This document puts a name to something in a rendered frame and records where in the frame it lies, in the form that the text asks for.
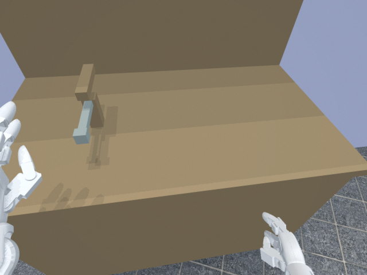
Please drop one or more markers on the right robot forearm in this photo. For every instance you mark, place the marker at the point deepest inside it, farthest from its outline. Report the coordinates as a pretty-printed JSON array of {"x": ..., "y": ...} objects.
[{"x": 298, "y": 269}]

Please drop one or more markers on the counter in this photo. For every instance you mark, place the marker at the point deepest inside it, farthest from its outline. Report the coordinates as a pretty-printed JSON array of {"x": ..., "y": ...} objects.
[{"x": 196, "y": 130}]

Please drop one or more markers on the tap lever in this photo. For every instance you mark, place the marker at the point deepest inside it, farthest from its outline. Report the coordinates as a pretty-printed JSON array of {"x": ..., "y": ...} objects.
[{"x": 81, "y": 134}]

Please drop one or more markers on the robot right hand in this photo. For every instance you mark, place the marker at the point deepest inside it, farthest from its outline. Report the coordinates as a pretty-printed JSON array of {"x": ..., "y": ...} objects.
[{"x": 286, "y": 248}]

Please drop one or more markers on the left robot forearm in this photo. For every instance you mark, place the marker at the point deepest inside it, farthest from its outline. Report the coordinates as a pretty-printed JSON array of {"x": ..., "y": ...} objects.
[{"x": 9, "y": 251}]

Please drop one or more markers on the robot left hand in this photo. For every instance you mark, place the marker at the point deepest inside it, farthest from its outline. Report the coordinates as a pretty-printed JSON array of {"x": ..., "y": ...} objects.
[{"x": 23, "y": 184}]

